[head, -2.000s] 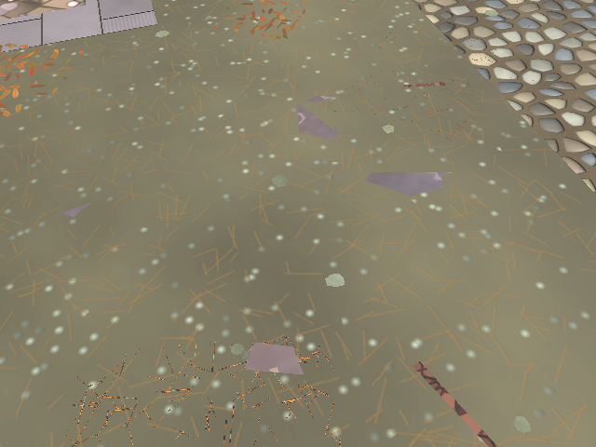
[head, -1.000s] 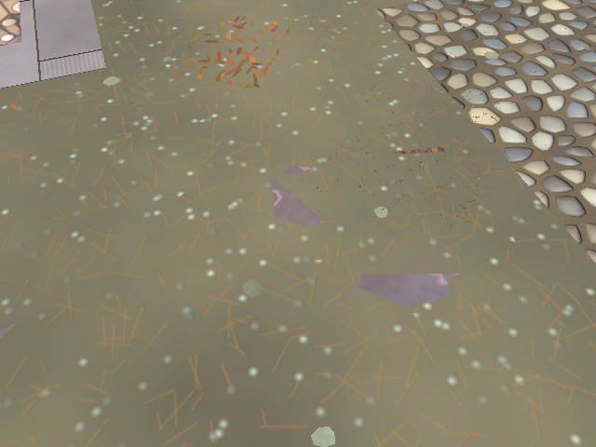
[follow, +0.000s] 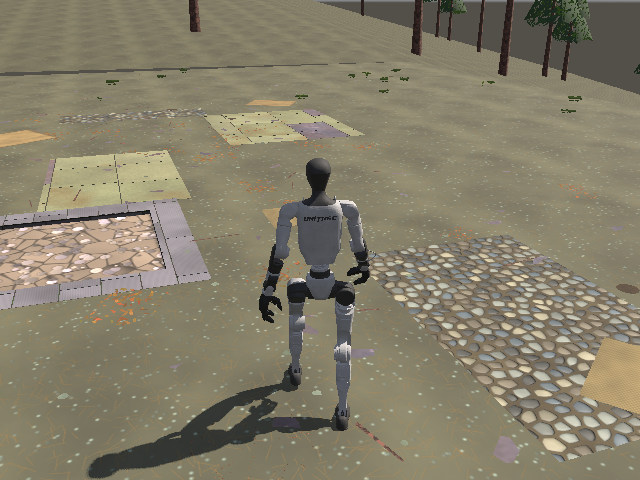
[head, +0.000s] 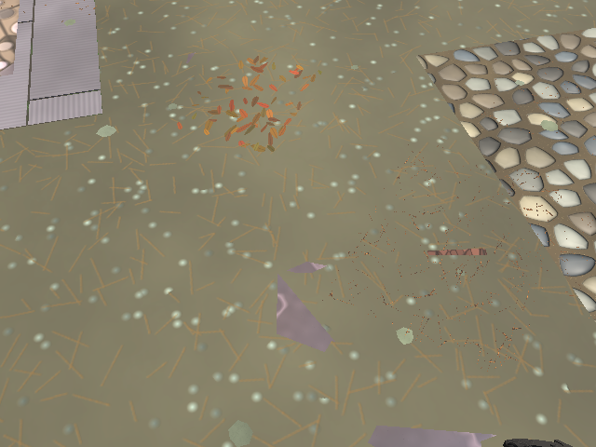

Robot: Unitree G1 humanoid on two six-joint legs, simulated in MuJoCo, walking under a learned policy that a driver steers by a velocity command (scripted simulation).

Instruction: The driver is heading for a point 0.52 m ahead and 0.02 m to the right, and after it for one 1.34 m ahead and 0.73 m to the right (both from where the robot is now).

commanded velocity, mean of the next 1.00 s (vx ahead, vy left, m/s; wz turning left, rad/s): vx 0.50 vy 0.00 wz -0.18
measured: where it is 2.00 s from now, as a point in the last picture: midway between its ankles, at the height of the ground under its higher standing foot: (441, 222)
